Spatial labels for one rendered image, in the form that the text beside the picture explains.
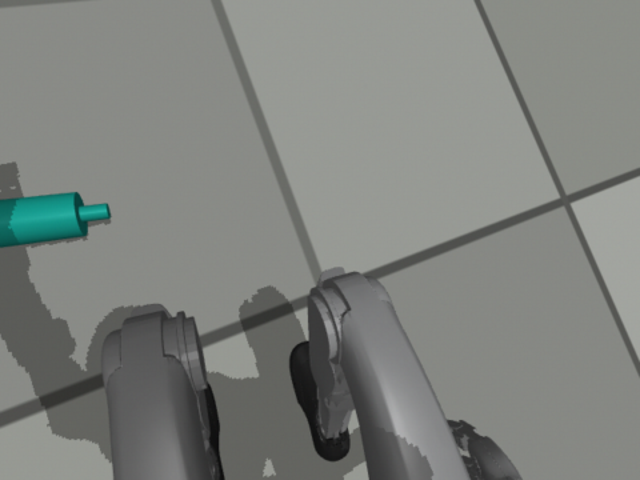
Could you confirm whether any right robot hand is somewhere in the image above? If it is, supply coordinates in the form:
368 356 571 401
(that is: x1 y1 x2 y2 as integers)
446 419 522 480

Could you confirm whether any right robot foot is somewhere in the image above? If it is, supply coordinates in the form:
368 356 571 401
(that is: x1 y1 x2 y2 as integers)
289 341 350 462

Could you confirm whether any left robot foot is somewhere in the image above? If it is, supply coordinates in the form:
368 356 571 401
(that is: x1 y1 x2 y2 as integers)
204 382 225 480

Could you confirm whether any bottle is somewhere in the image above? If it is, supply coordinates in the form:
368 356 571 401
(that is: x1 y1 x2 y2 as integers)
0 192 110 248

